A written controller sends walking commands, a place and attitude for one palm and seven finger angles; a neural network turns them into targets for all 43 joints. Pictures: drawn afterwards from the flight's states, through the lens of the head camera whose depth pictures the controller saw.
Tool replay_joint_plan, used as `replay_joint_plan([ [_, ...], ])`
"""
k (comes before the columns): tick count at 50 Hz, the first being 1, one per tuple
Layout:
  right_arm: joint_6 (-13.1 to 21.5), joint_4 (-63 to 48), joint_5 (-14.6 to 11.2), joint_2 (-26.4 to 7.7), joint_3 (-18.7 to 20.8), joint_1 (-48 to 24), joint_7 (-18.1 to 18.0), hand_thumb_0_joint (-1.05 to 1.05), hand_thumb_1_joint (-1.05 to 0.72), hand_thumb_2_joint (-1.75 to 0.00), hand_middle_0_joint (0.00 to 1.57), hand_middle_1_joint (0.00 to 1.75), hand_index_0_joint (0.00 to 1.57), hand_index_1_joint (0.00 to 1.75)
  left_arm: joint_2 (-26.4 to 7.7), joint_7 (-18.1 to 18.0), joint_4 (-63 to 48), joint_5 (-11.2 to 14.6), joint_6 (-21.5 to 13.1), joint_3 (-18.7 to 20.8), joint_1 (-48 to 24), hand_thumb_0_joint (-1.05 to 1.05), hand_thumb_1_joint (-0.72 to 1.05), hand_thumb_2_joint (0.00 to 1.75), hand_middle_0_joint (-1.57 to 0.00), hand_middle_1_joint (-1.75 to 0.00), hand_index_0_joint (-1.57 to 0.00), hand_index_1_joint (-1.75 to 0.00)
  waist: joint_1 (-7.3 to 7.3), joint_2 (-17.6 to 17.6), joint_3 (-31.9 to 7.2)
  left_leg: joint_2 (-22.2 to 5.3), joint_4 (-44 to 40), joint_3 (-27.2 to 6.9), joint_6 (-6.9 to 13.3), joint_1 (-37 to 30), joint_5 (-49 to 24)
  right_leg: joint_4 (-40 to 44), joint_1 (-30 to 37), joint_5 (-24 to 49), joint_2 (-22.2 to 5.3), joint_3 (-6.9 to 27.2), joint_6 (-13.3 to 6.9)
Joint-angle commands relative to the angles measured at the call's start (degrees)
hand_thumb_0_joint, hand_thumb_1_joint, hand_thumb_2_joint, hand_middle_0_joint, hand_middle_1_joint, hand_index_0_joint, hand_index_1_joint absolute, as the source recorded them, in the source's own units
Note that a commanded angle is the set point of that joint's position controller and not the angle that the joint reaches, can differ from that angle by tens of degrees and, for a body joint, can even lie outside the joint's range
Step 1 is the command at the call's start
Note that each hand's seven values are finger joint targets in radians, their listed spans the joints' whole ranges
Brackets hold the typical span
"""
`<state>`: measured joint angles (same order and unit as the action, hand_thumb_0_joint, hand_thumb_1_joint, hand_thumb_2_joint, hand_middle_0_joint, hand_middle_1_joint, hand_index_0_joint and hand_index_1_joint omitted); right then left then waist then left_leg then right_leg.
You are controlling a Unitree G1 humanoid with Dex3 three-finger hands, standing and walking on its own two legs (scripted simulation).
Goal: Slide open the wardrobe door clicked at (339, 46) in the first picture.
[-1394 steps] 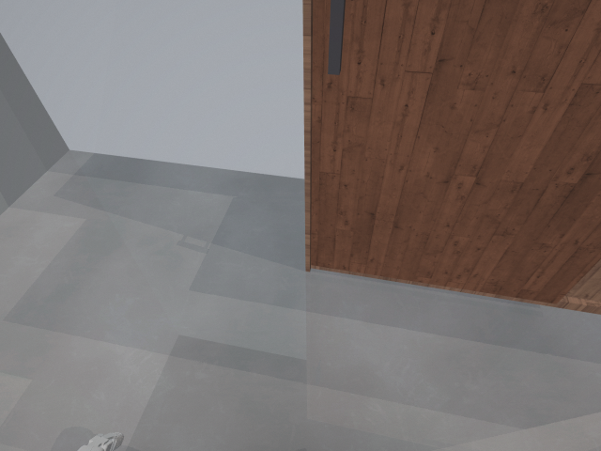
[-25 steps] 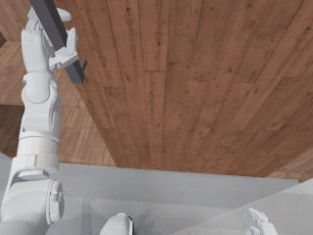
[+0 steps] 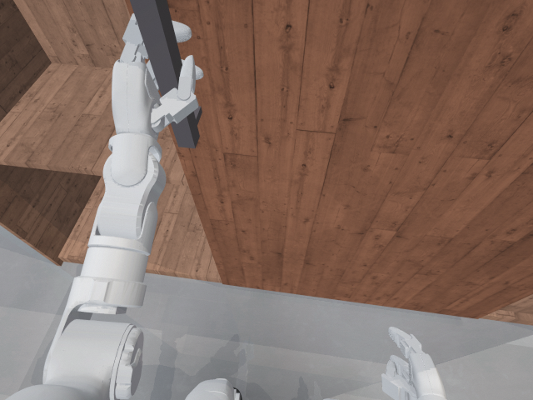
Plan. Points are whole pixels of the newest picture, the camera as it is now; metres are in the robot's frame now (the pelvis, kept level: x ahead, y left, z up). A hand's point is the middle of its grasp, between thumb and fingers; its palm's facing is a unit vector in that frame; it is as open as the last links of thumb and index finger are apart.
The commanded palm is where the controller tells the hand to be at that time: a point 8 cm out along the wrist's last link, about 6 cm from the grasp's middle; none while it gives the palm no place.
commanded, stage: stop walking and hold the door there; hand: left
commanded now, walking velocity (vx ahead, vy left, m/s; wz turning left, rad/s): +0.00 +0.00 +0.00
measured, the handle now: (177, 67) +0.46 +0.17 +0.22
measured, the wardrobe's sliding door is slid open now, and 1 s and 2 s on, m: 0.67 0.67 0.67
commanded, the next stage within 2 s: loosen the grip on the handle in 0.26 s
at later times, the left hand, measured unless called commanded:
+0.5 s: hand (177, 92) +0.42 +0.15 +0.22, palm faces +0.14 -0.99 -0.03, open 7.0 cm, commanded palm +0.38 +0.19 +0.20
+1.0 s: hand (188, 95) +0.42 +0.14 +0.21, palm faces +0.15 -0.99 -0.06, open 14.6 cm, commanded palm +0.39 +0.18 +0.20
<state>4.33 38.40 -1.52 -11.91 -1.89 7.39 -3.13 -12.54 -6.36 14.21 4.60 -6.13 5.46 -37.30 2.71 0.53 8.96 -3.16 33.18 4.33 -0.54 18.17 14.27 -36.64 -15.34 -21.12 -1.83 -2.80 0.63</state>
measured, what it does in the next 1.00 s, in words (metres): stands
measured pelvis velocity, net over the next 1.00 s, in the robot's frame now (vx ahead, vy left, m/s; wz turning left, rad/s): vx -0.02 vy -0.01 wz -0.05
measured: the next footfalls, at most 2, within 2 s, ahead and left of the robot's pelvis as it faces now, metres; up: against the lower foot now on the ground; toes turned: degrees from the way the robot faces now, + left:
none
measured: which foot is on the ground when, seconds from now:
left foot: down 0.00-1.00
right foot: down 0.00-1.00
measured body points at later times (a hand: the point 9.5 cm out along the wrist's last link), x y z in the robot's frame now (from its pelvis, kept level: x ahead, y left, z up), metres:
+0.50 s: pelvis -0.01 -0.01 +0.01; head -0.01 -0.01 +0.46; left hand +0.40 +0.21 +0.22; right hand +0.13 -0.25 -0.09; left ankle +0.04 +0.13 -0.73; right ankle -0.02 -0.12 -0.73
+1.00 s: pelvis -0.02 -0.01 +0.00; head -0.01 -0.01 +0.45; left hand +0.40 +0.20 +0.22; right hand +0.02 -0.28 -0.12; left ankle +0.04 +0.13 -0.73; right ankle -0.02 -0.12 -0.73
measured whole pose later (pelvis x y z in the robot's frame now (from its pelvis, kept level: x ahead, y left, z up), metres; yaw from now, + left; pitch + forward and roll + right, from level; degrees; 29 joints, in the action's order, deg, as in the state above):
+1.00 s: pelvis -0.02 -0.01 +0.00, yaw -3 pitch +2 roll +0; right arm 8.9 44.0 -1.4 -15.1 1.2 20.9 -1.8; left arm -17.0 -3.9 38.1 4.4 -18.0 12.8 -39.5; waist -2.8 0.7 -1.4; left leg -3.2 33.0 2.9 -0.8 23.2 12.2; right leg -34.4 -20.0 -16.8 0.1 -0.5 -0.4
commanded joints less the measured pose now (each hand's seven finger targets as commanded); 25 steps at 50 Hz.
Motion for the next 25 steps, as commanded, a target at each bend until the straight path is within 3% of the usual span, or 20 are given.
replay_joint_plan([
  [1, 1.84, -7.9, 0.01, -7.81, 2.64, -2.09, -0.42, 0.0, -0.9, -0.9, 0.2, 0.3, 0.2, 0.3, -0.89, 3.15, -16.13, -1.67, -4.96, -8.13, -21.33, 0.0, 0.9, 0.9, -0.45, -1.4, -0.45, -1.4, -3.11, 7.0, -27.52, -11.96, -3.27, -9.03, 5.14, -18.26, -34.22, 6.15, 4.12, 11.85, -0.91, 1.08, 0.03],
  [3, 1.36, -8.28, -0.21, -7.86, 2.87, -2.1, -0.82, 0.0, -0.9, -0.9, 0.2, 0.3, 0.2, 0.3, -3.93, 2.67, -14.67, -1.71, -4.66, -5.28, -19.92, 0.0, 0.9, 0.9, -0.45, -1.4, -0.45, -1.4, -3.08, 4.53, -28.89, -9.88, -1.43, -6.0, 3.13, -15.55, -30.54, 7.29, 7.32, 24.64, -3.06, 2.27, -0.24],
  [5, 0.75, -8.47, -0.57, -7.08, 2.86, -2.07, -1.22, 0.0, -0.9, -0.9, 0.2, 0.3, 0.2, 0.3, -4.87, 2.56, -13.52, -1.43, -4.23, -4.71, -19.0, 0.0, 0.9, 0.9, -0.45, -1.4, -0.45, -1.4, -3.21, -1.99, -30.21, -6.78, 1.21, -2.89, 1.08, -13.66, -25.56, 7.21, 9.27, 35.6, -6.28, 5.0, -1.14],
  [6, 0.49, -8.23, -0.57, -6.96, 2.64, -1.89, -1.5, 0.0, -0.9, -0.9, 0.2, 0.3, 0.2, 0.3, -4.92, 2.42, -13.03, -1.38, -3.98, -5.07, -18.12, 0.0, 0.9, 0.9, -0.45, -1.4, -0.45, -1.4, -3.53, -3.07, -30.04, -5.78, 0.91, -2.38, 0.64, -12.57, -23.57, 7.05, 10.14, 38.04, -7.15, 4.92, -1.36],
  [7, 0.25, -8.43, -0.55, -6.96, 2.69, -2.06, -1.65, 0.0, -0.9, -0.9, 0.2, 0.3, 0.2, 0.3, -6.6, 2.12, -11.79, -1.29, -3.79, -2.85, -17.31, 0.0, 0.9, 0.9, -0.45, -1.4, -0.45, -1.4, -3.21, -3.15, -29.79, -5.47, 0.94, -2.25, 0.56, -12.13, -23.08, 6.87, 9.83, 38.93, -7.47, 5.27, -1.42],
  [12, -0.99, -8.73, -0.24, -7.12, 2.5, -2.73, -2.05, 0.0, -0.9, -0.9, 0.2, 0.3, 0.2, 0.3, -4.59, 2.16, -10.47, -0.95, -3.69, -4.45, -16.15, 0.0, 0.9, 0.9, -0.45, -1.4, -0.45, -1.4, -2.97, 0.57, -27.88, -7.52, -2.33, -4.4, 1.98, -12.41, -23.93, 6.66, 6.8, 29.15, -4.77, 3.34, -0.09],
  [14, -1.38, -8.6, -0.24, -7.46, 2.56, -2.4, -2.08, 0.0, -0.9, -0.9, 0.2, 0.3, 0.2, 0.3, -4.92, 2.1, -9.15, -0.93, -3.68, -4.18, -15.99, 0.0, 0.9, 0.9, -0.45, -1.4, -0.45, -1.4, -2.88, 0.03, -27.3, -7.91, -2.92, -4.71, 2.12, -11.37, -21.66, 7.3, 6.43, 25.52, -4.3, 3.44, -0.04],
  [17, -1.73, -8.5, -0.2, -7.42, 2.47, -2.25, -2.35, 0.0, -0.9, -0.9, 0.2, 0.3, 0.2, 0.3, -5.19, 1.86, -8.11, -0.83, -3.64, -3.96, -15.66, 0.0, 0.9, 0.9, -0.45, -1.4, -0.45, -1.4, -2.85, -0.04, -26.57, -7.57, -3.22, -4.34, 1.99, -10.75, -20.58, 7.84, 6.61, 25.68, -4.7, 3.81, -0.24],
  [18, 1.62, -6.73, 0.51, -10.13, 7.99, 0.11, -0.05, 0.0, -0.9, -0.9, 0.2, 0.3, 0.2, 0.3, -46.94, 1.18, -4.58, -7.42, -4.5, 28.48, -57.67, 0.0, 0.9, 0.9, -0.45, -1.4, -0.45, -1.4, 0.25, -13.68, -19.73, -4.04, 0.16, -0.85, 3.58, -10.69, -18.54, 15.55, 1.72, 36.29, -2.94, 10.82, 0.19],
  [19, 5.77, -3.58, 1.36, -8.48, 4.96, 4.13, 0.33, 0.0, -0.9, -0.9, 0.2, 0.3, 0.2, 0.3, -16.8, 3.27, 19.92, -7.03, 1.27, 9.36, -44.63, 0.0, 0.78, 0.84, -0.45, -1.4, -0.45, -1.4, -9.02, -12.7, -37.08, 2.95, -9.28, -2.3, 2.62, -12.11, -32.52, 1.09, 6.24, 48.3, 2.94, 1.19, -3.37],
  [20, 6.82, -3.65, -1.22, -9.16, 7.0, 8.84, 0.61, 0.0, -0.9, -0.9, 0.2, 0.3, 0.2, 0.3, -7.74, 5.69, 14.45, -2.89, 1.93, 9.76, -28.96, 0.0, 0.66, 0.78, -0.45, -1.4, -0.45, -1.4, -5.03, -6.66, -40.4, 0.75, -5.65, -3.08, 1.32, -19.1, -41.11, 0.69, 0.63, 39.91, 2.95, -1.43, -2.16],
  [21, 7.58, -3.49, -0.52, -9.85, 6.52, 7.24, 0.72, 0.0, -0.9, -0.9, 0.2, 0.3, 0.2, 0.3, -9.85, 7.36, 14.74, 0.08, 1.39, 12.93, -22.11, 0.0, 0.54, 0.73, -0.45, -1.4, -0.45, -1.4, -1.62, 9.73, -40.87, 0.01, -3.72, -2.11, -0.12, -25.97, -44.51, 2.83, -1.81, 31.1, 1.19, 0.81, -2.6],
  [22, 6.71, -3.76, 0.05, -9.72, 5.54, 7.25, 0.96, 0.0, -0.9, -0.9, 0.2, 0.3, 0.2, 0.3, -13.45, 6.87, 4.29, 3.34, -1.82, 15.02, -23.83, 0.0, 0.42, 0.67, -0.45, -1.4, -0.45, -1.4, -1.24, 11.39, -40.34, 0.35, -2.79, -2.28, -0.7, -25.97, -37.76, 7.15, 0.58, 25.53, 1.14, 1.04, -2.15],
  [23, 6.94, -4.71, 0.41, -9.25, 5.35, 5.11, 1.05, 0.0, -0.9, -0.9, 0.2, 0.3, 0.2, 0.3, -12.2, 6.03, 1.33, 1.74, -4.12, 11.23, -28.22, 0.0, 0.3, 0.61, -0.45, -1.4, -0.45, -1.4, -2.75, 7.79, -36.23, 0.64, -2.99, -1.54, -0.29, -21.44, -28.62, 8.41, 1.0, 25.57, 1.29, 1.22, -2.3],
  [24, 6.97, -4.3, 0.29, -8.55, 5.22, 6.23, 1.42, 0.0, -0.9, -0.9, 0.2, 0.3, 0.2, 0.3, -8.99, 4.58, 3.06, 0.2, -5.88, 8.12, -27.46, 0.0, 0.17, 0.55, -0.45, -1.4, -0.45, -1.4, -4.5, 2.1, -31.33, 0.59, -3.32, -1.63, 0.92, -17.2, -23.97, 8.71, -0.54, 24.76, 1.8, 0.71, -1.94],
  [25, 6.98, -4.17, 0.09, -8.6, 5.18, 7.15, 1.99, 0.0, -0.9, -0.9, 0.2, 0.3, 0.2, 0.3, -6.39, 3.65, 3.94, -1.31, -7.5, 4.71, -26.93, 0.0, 0.05, 0.49, -0.45, -1.4, -0.45, -1.4, -5.44, -0.18, -27.51, 0.4, -3.81, -1.9, 1.39, -14.97, -19.91, 8.97, -3.28, 21.91, 2.1, 0.46, -1.71],
])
